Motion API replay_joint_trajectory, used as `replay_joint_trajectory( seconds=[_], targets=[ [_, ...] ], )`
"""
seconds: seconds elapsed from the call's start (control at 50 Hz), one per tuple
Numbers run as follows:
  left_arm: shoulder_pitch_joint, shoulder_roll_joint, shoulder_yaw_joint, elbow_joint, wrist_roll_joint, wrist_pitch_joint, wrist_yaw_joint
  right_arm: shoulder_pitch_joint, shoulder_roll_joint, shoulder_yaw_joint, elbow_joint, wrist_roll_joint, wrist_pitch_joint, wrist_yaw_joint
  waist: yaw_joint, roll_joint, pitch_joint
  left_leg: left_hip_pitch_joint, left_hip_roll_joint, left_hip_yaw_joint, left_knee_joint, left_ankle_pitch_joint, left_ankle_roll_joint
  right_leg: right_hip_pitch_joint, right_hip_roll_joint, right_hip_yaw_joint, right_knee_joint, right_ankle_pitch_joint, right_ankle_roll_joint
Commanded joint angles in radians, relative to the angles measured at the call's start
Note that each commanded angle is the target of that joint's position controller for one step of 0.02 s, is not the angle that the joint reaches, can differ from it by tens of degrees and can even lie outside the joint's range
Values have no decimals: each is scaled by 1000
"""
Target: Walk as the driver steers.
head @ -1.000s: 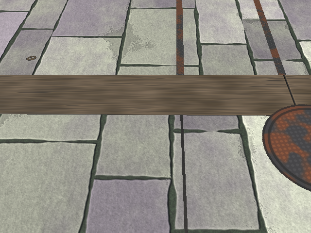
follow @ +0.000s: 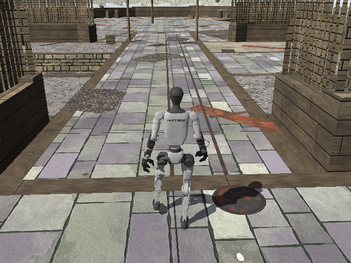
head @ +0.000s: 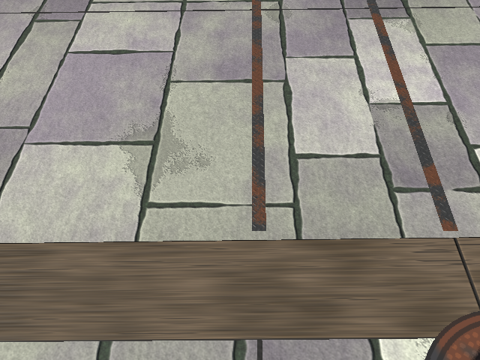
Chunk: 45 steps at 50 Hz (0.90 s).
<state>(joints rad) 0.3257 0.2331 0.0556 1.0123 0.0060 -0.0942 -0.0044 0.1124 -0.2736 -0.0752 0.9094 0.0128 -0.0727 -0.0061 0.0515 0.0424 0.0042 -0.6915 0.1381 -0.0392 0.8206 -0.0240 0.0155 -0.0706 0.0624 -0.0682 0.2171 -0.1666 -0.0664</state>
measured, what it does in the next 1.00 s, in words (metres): walks ahead, turning left: left foot, then right foot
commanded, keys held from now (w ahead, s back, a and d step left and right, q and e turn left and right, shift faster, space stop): w+q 0.60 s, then q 0.08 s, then e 0.32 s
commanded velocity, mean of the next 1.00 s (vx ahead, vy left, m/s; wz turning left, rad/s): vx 0.40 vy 0.00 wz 0.32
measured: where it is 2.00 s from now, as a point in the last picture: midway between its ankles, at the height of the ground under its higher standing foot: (231, 327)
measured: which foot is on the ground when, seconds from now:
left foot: up 0.00-0.22, down 0.24-0.70, up 0.72-0.96, down 0.98-1.00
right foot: down 0.00-0.24, up 0.26-0.66, down 0.68-1.00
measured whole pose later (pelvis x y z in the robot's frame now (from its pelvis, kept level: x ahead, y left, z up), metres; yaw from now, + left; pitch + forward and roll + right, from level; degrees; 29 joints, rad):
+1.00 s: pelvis +0.52 +0.12 -0.02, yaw +20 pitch +2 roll -2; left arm 0.20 0.29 0.07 0.86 0.02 -0.10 -0.07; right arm 0.16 -0.28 -0.05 0.80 -0.03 -0.09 0.02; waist 0.02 0.02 0.01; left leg -0.34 0.05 0.03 0.57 -0.24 0.00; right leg -0.34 0.05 -0.02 0.47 -0.17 -0.05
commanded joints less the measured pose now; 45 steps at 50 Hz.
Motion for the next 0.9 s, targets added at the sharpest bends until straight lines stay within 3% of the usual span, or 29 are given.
replay_joint_trajectory(
  seconds=[0.02,0.12,0.18,0.2,0.22,0.24,0.26,0.28,0.3,0.32,0.34,0.36,0.4,0.46,0.52,0.58,0.62,0.66,0.68,0.7,0.72,0.74,0.76,0.78,0.8,0.82,0.84,0.86,0.9],
  targets=[
    [-25,160,28,-51,-3,-17,15,-65,-24,3,-56,6,-6,13,-8,-99,49,34,-18,27,-133,147,2,-49,-254,77,-136,171,-117],
    [45,165,34,-17,-8,4,19,-182,-22,15,-118,13,-6,44,27,-79,92,-36,-48,29,-234,82,40,146,-320,11,-83,237,-100],
    [14,192,44,-30,-13,23,27,-164,-46,7,-144,12,-8,65,-9,-110,63,38,-92,87,-247,-55,80,212,-342,-32,39,540,-72],
    [112,68,-15,1,156,-17,-34,-12,-48,18,-87,-111,-6,58,-54,-153,-17,161,-104,37,-232,-32,102,267,-376,-9,36,660,-118],
    [60,132,11,-6,134,-29,-49,30,-91,-7,-91,-102,-10,53,-105,-125,-6,238,-155,82,-283,-67,122,269,-337,-77,148,781,-104],
    [67,190,22,-16,115,-34,-57,96,-143,-27,-70,-79,-24,46,-127,-56,-89,479,-210,109,-269,-36,148,156,-264,-128,320,771,-74],
    [203,118,-6,-19,114,-41,-61,261,-170,-32,-34,-64,-30,34,-105,62,-298,977,-110,-109,-163,81,296,-203,-183,-128,591,515,-5],
    [192,87,-36,-36,127,-50,-94,491,-183,-30,16,-66,-22,23,-212,151,-418,1278,83,-559,-363,-92,451,-502,-19,-39,843,-247,53],
    [-44,102,-21,-92,78,-41,-102,582,-160,-25,69,-89,-33,25,-291,34,-235,1238,104,-654,-492,-257,371,-737,-7,129,1055,-390,31],
    [-131,104,-26,-123,55,-44,-81,461,-186,-41,57,-76,-53,21,-253,26,-51,1045,102,-592,-510,-279,314,-834,-79,195,1115,-322,7],
    [-130,142,-19,-129,79,-44,-51,365,-127,-23,51,-70,-59,23,-197,2,-31,877,77,-528,-525,-222,312,-751,-120,213,1081,-267,-9],
    [-116,127,-23,-141,100,-43,-29,303,-59,4,45,-66,-62,31,-134,-10,-25,740,64,-464,-541,-156,315,-665,-146,208,1036,-228,-19],
    [-83,53,-42,-145,107,-23,-8,172,11,34,2,-71,-62,41,-38,-12,2,500,36,-391,-615,-116,309,-521,-177,195,953,-195,-7],
    [-109,56,-50,-162,84,0,-4,162,-39,24,-31,-82,-80,55,-42,-16,31,350,-21,-284,-650,-116,293,-499,-177,130,784,-47,46],
    [-257,17,-72,-226,67,20,-13,260,-82,8,-10,-81,-79,86,-85,0,40,230,-87,-195,-613,67,266,-353,-132,37,516,135,81],
    [-337,52,-70,-247,61,23,-21,375,-102,-12,14,-83,-66,112,-125,8,43,352,-35,-279,-559,104,276,-362,-108,42,393,199,92],
    [-390,84,-59,-260,56,12,-10,381,-104,-22,12,-76,-56,109,-120,12,45,494,1,-341,-512,160,257,-403,-97,61,304,176,74],
    [-350,136,-38,-244,19,-15,4,339,-122,-36,-2,-66,-51,95,-66,7,7,548,-45,-330,-413,375,174,-261,-70,38,194,267,13],
    [-220,185,-17,-206,-9,-35,12,319,-112,-32,-18,-67,-55,92,-11,-8,-88,498,-111,-294,-307,473,103,-29,-93,33,222,400,-50],
    [-33,238,-12,-174,-9,-48,20,272,-35,-8,-78,-56,-62,95,49,-130,-300,394,-221,-218,-82,301,23,285,-252,162,283,772,-196],
    [102,255,-9,-147,18,-38,4,475,94,23,-81,-70,-78,80,-9,-395,-563,127,-360,-115,276,-580,-63,668,-587,600,234,1024,-512],
    [142,217,4,-121,62,-27,2,374,-38,-14,-75,-58,-60,72,56,-152,-383,8,-270,-113,444,-658,-55,520,-579,629,148,788,-415],
    [25,223,15,-145,38,-25,5,282,-34,-17,-96,-50,-37,55,16,-122,-198,13,-196,-88,465,-606,-40,281,-499,467,107,640,-307],
    [-119,128,-17,-179,13,-18,4,283,-46,-19,-80,-68,-23,34,-51,-83,-125,77,-126,-64,379,-558,-44,102,-429,365,52,572,-239],
    [-168,57,-42,-194,-5,-15,0,284,-6,-8,-77,-96,-18,29,-97,-130,-101,146,-78,-72,257,-546,-58,10,-358,288,40,662,-207],
    [-203,25,-52,-206,-12,-13,-7,267,25,6,-80,-108,-17,38,-129,-134,-99,236,-49,-44,163,-575,-92,-75,-305,225,43,712,-176],
    [-249,59,-40,-219,-15,-18,-16,299,42,11,-63,-94,-11,56,-165,-116,-121,366,-56,12,41,-535,-123,-161,-239,146,58,746,-149],
    [-293,132,-11,-233,-15,-25,-30,306,33,16,-49,-65,-5,75,-176,-105,-129,457,-85,68,-91,-455,-162,-228,-182,84,83,720,-143],
    [-336,254,42,-260,10,-23,-59,287,-30,11,-56,-15,2,86,-163,-118,-123,532,-159,139,-234,-207,-168,-305,-161,121,118,511,-185]
  ],
)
